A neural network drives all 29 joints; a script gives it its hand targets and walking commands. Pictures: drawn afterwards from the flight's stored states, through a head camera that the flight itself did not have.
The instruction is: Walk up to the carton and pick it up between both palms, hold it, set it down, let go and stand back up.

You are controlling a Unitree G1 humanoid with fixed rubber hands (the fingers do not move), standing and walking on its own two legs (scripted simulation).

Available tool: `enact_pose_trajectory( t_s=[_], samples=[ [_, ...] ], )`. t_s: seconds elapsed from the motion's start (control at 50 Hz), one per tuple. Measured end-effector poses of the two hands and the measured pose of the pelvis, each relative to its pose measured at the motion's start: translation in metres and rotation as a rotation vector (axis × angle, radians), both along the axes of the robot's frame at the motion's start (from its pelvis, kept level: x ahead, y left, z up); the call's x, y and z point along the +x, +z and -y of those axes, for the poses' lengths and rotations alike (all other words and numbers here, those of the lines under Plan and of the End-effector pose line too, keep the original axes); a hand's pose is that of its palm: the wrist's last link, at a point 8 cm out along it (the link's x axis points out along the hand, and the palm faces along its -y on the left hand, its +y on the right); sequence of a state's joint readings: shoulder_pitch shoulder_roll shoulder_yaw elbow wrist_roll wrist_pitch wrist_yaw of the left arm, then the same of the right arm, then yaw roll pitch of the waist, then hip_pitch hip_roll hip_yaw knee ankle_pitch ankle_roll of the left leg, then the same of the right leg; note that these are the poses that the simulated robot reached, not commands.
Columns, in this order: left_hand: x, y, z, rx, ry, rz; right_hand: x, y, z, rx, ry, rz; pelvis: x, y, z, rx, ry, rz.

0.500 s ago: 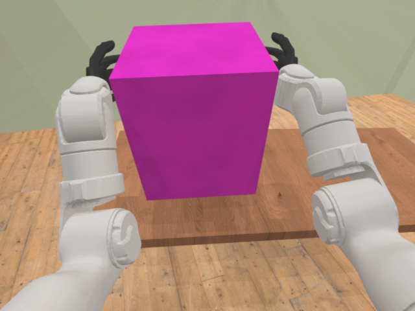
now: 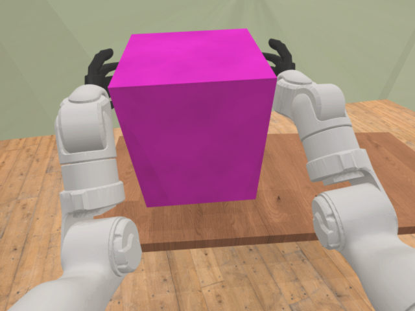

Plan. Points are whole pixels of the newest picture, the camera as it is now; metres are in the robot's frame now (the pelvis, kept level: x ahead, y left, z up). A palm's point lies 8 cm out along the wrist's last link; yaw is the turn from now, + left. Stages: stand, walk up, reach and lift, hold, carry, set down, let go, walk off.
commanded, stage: hold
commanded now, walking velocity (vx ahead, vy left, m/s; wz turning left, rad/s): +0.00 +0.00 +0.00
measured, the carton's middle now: (195, 119) +0.37 +0.01 +0.26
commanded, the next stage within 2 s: none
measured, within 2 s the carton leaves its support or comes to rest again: neither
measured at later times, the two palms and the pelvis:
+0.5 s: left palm (107, 97) +0.36 +0.16 +0.31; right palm (283, 86) +0.36 -0.15 +0.32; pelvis -0.01 +0.00 +0.00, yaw +0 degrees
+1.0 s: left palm (102, 96) +0.35 +0.16 +0.31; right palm (281, 85) +0.36 -0.14 +0.33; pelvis +0.00 +0.00 +0.00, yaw +0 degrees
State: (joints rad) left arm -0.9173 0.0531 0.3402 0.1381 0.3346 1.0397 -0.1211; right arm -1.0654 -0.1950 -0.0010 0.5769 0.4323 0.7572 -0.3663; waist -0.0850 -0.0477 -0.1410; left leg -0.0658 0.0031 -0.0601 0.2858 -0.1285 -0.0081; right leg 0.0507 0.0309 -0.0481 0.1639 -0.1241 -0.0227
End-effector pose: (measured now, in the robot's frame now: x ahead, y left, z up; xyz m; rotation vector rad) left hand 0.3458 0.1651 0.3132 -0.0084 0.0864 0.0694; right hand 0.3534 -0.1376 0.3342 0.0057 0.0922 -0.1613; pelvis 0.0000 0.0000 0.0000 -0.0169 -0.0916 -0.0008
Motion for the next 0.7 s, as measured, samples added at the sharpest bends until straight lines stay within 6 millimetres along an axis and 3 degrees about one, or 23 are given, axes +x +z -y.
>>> enact_pose_trajectory(
  t_s=[0.22,0.42,0.7],
  samples=[
    [0.003,0.003,0.005,0.007,-0.004,-0.013,0.002,0.004,0.005,0.020,-0.009,-0.011,-0.008,0.000,0.001,0.000,0.005,-0.024],
    [0.011,-0.003,0.009,-0.001,-0.015,-0.040,0.007,-0.006,0.009,0.011,-0.019,-0.038,-0.009,0.000,0.003,0.002,0.005,-0.027],
    [0.015,-0.009,0.011,0.009,-0.009,-0.037,0.012,-0.013,0.011,0.013,-0.014,-0.036,0.002,0.000,0.004,0.003,0.006,-0.019]
  ],
)
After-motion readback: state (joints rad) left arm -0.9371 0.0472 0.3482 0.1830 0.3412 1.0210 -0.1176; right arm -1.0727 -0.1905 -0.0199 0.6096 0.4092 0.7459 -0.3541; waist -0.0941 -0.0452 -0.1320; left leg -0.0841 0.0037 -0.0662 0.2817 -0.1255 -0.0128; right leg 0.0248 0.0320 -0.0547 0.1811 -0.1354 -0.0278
